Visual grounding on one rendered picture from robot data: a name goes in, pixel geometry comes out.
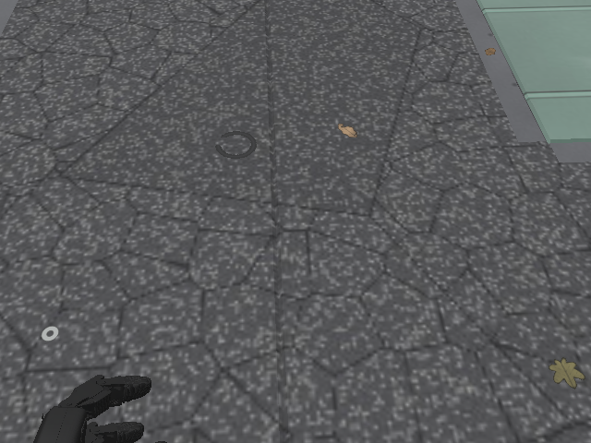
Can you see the left robot hand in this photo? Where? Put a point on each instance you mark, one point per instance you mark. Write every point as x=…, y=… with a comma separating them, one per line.
x=67, y=422

